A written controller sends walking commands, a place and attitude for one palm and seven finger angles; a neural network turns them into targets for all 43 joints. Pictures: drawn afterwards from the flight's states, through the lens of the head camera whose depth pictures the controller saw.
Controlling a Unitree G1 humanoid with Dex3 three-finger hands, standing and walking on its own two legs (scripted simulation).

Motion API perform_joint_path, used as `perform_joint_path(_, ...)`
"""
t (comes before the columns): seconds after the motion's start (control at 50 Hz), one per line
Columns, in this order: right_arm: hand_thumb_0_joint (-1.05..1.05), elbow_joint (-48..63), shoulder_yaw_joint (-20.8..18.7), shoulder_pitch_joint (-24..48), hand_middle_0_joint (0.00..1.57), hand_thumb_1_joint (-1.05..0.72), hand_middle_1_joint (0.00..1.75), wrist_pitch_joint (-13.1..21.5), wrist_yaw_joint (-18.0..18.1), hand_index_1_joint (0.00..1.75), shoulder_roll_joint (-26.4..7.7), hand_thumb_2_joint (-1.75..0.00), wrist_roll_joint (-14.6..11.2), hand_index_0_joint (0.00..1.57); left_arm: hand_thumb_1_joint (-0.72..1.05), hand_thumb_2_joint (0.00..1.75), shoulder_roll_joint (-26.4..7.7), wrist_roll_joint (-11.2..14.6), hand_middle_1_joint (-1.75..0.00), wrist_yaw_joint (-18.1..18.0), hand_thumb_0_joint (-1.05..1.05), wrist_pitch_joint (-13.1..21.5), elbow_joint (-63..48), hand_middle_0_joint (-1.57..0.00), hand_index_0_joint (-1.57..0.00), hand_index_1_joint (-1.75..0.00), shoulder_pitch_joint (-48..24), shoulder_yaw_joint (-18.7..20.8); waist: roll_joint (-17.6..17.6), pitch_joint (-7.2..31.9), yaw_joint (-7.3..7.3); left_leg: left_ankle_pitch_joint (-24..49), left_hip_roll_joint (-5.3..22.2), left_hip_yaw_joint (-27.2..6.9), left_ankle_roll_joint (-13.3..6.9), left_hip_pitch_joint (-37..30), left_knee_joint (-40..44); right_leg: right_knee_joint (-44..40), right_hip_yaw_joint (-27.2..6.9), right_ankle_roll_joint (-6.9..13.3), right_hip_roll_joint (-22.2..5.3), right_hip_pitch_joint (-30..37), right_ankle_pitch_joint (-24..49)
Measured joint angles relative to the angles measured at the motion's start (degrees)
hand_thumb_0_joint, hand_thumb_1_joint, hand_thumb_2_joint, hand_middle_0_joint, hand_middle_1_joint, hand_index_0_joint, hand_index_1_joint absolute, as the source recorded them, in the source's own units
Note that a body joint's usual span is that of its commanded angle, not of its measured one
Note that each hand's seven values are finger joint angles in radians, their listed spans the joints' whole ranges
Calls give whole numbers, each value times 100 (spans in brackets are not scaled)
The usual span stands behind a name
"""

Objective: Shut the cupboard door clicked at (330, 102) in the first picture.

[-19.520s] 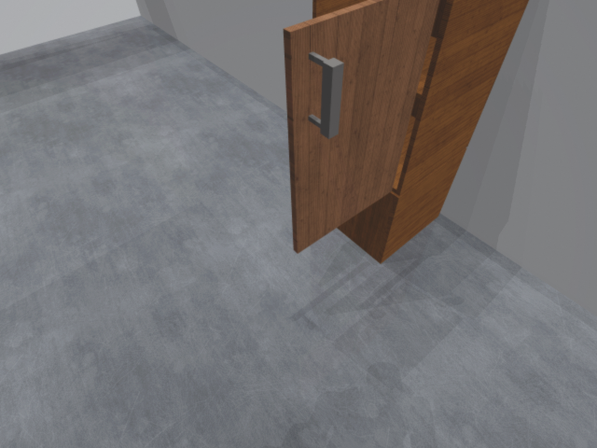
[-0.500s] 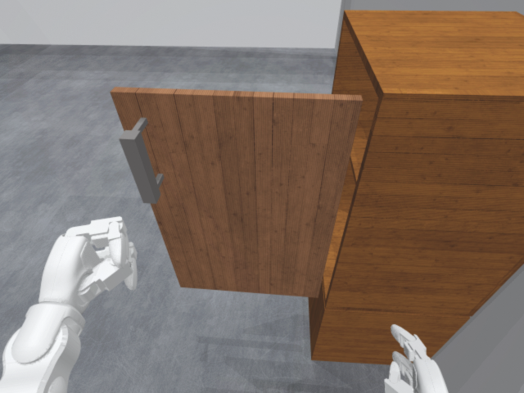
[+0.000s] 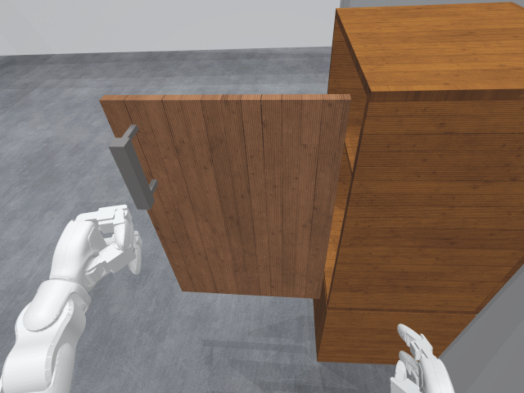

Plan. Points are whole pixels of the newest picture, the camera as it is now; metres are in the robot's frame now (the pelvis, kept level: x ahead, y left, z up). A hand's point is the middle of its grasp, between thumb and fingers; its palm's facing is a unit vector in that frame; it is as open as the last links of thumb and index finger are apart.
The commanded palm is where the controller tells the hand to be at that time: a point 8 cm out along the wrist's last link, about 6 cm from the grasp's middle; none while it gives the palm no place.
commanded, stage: bring the fist close to the handle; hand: left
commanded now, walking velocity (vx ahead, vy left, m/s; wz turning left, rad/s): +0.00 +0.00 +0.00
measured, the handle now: (138, 167) +0.43 +0.26 +0.14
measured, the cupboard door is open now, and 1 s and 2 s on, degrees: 88 88 76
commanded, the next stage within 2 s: push the door shut along its arc in 1.04 s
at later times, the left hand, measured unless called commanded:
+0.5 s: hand (133, 218) +0.31 +0.22 +0.15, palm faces +0.04 -1.00 -0.04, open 3.1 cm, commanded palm +0.29 +0.27 +0.15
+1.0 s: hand (136, 205) +0.34 +0.23 +0.14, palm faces +0.05 -1.00 -0.05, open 3.1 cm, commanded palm +0.31 +0.27 +0.15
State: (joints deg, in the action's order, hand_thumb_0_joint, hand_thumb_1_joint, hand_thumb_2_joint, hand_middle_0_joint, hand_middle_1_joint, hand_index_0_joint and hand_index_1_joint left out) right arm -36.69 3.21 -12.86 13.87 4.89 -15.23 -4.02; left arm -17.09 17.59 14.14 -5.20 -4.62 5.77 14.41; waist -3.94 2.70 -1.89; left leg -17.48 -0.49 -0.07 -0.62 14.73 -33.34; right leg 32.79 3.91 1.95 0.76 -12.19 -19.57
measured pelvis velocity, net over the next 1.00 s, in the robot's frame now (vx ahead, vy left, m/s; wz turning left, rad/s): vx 0.02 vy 0.02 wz -0.03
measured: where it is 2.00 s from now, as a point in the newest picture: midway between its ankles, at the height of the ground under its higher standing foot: outside the picture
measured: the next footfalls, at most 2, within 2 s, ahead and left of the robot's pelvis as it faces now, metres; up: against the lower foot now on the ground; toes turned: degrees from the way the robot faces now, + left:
none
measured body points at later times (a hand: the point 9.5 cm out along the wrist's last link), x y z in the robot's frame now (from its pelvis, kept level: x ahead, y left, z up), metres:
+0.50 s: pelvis +0.01 +0.01 +0.00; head -0.01 +0.00 +0.45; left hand +0.31 +0.27 +0.15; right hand +0.18 -0.22 -0.08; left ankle +0.00 +0.11 -0.73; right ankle -0.02 -0.09 -0.73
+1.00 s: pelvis +0.02 +0.02 +0.00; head +0.01 +0.01 +0.45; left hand +0.33 +0.28 +0.15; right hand +0.17 -0.22 -0.08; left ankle +0.00 +0.11 -0.73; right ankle -0.02 -0.09 -0.73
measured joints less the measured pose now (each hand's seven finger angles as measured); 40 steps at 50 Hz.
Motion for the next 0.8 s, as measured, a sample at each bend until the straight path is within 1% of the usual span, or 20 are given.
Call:
perform_joint_path(0.04,1,16,-15,7,20,-90,30,-26,11,30,-1,-90,10,21,90,90,2,-8,-150,44,2,-98,48,-130,-130,-150,38,-48,20,10,25,5,-8,30,-9,16,25,10,-30,-11,-10,-41,-2)
perform_joint_path(0.08,1,21,-30,3,20,-90,30,-34,20,30,16,-90,28,21,90,90,6,-28,-150,14,2,-70,44,-130,-130,-150,60,-43,71,12,38,5,-15,57,-13,11,47,25,-57,-13,-18,-61,-14)
perform_joint_path(0.18,1,-45,-36,-11,20,-90,30,5,-4,30,56,-90,65,20,90,90,-40,-61,-150,-165,2,315,71,-130,-130,-150,-147,157,182,18,28,-31,-14,67,-9,-15,28,41,-67,-8,-17,-36,-45)
perform_joint_path(0.22,1,-74,-30,-1,20,-90,30,-9,-14,30,50,-90,53,20,90,90,-92,-59,-150,-156,2,376,231,-130,-130,-150,-323,247,177,24,24,-46,-12,57,-14,-9,5,32,-58,-14,-15,-24,-46)
perform_joint_path(0.28,1,-71,-34,13,20,-90,30,-59,-1,30,22,-90,1,20,90,90,-153,-56,-150,-76,2,242,547,-130,-130,-150,-594,254,129,8,23,-47,-24,41,-33,14,-12,10,-41,-32,-25,-21,-32)
perform_joint_path(0.34,1,-53,-37,43,20,-90,30,-100,32,30,-5,-90,-32,20,90,90,-144,-65,-150,7,2,51,805,-130,-130,-150,-781,120,79,-28,38,-31,-45,38,-62,58,-11,-8,-37,-59,-46,-53,-9)
perform_joint_path(0.38,1,-49,-39,67,20,-90,30,-117,50,30,0,-90,-21,21,90,90,-101,-90,-150,18,2,-9,891,-130,-130,-151,-862,30,76,-57,57,-15,-63,53,-79,76,7,-10,-51,-73,-64,-81,2)
perform_joint_path(0.44,1,-63,-21,83,20,-90,30,-133,41,30,49,-90,28,21,90,90,-69,-130,-150,-42,2,86,869,-130,-130,-150,-890,10,130,-45,94,2,-73,101,-93,75,57,-14,-100,-85,-77,-118,11)
perform_joint_path(0.5,1,-101,2,62,20,-90,30,-151,17,30,102,-90,50,21,90,90,-97,-150,-150,-118,2,271,971,-130,-130,-150,-1042,116,196,-9,115,-7,-70,127,-93,55,77,-23,-126,-89,-74,-111,6)
perform_joint_path(0.54,1,-126,14,48,20,-90,30,-183,-1,30,118,-90,43,21,90,90,-162,-173,-150,-161,2,320,1147,-130,-130,-150,-1229,211,223,3,122,-19,-66,127,-93,49,69,-30,-127,-89,-69,-98,2)
perform_joint_path(0.62,1,-125,4,22,20,-90,30,-271,-10,30,72,-90,-4,21,90,90,-284,-202,-150,-129,2,181,1609,-130,-130,-150,-1600,286,182,-14,138,-26,-68,111,-108,81,51,-69,-110,-102,-70,-98,21)
perform_joint_path(0.7,1,-73,-42,-13,20,-90,30,-346,1,30,5,-90,-28,21,90,90,-286,-219,-150,-45,2,24,1806,-130,-130,-150,-1717,183,124,-50,160,-7,-89,115,-137,133,68,-102,-113,-127,-90,-140,49)
perform_joint_path(0.74,1,-65,-59,-24,20,-90,30,-361,1,30,-9,-90,-12,21,91,90,-218,-210,-150,-33,2,68,1740,-130,-130,-150,-1661,131,118,-53,169,-3,-95,135,-149,143,86,-114,-134,-139,-97,-160,57)
perform_joint_path(0.8,1,-77,-73,-46,20,-90,30,-353,-8,30,8,-90,18,21,91,90,-98,-212,-150,-87,2,226,1592,-130,-130,-150,-1577,80,144,-35,177,-10,-102,165,-158,129,111,-116,-165,-151,-104,-166,49)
